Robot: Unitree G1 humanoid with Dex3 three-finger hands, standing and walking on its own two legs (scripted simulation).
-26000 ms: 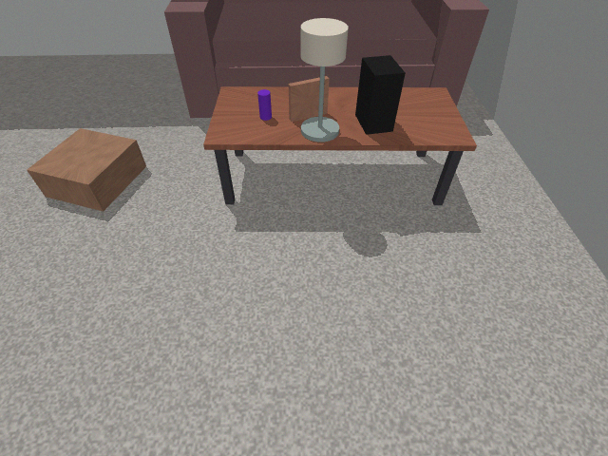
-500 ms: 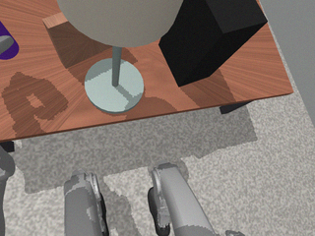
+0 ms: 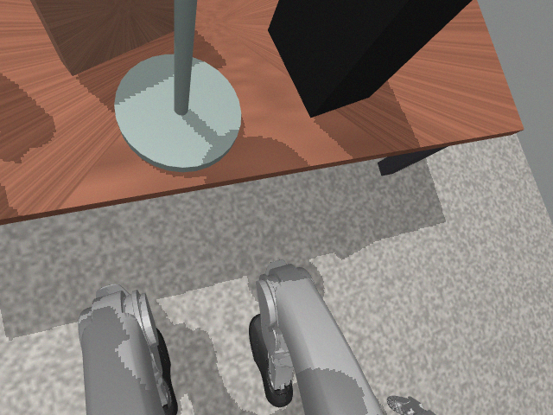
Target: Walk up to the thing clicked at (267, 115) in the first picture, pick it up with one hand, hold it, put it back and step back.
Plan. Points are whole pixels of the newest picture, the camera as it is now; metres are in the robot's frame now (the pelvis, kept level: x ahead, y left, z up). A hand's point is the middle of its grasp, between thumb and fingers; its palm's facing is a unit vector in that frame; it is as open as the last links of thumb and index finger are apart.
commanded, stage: lower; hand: left
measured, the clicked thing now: out of the picture +0.57 +0.30 +0.01
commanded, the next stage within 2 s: loosen in 0.08 s
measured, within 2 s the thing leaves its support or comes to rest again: rests again in 0.52 s
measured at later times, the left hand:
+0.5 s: hand out of the picture +0.59 +0.32 +0.01, palm faces +0.35 -0.94 -0.02, open 10.2 cm
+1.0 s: hand out of the picture +0.59 +0.33 +0.01, palm faces +0.35 -0.93 -0.01, open 16.4 cm
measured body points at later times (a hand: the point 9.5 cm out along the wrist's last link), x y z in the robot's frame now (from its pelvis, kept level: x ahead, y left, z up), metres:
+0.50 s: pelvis -0.01 +0.00 -0.03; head +0.25 +0.07 +0.33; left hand +0.57 +0.37 +0.01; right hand +0.01 -0.26 -0.13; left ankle +0.08 +0.13 -0.42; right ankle +0.07 -0.12 -0.42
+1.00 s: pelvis +0.00 +0.00 -0.04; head +0.25 +0.08 +0.33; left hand +0.56 +0.38 +0.01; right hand +0.03 -0.26 -0.13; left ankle +0.08 +0.13 -0.42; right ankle +0.07 -0.12 -0.42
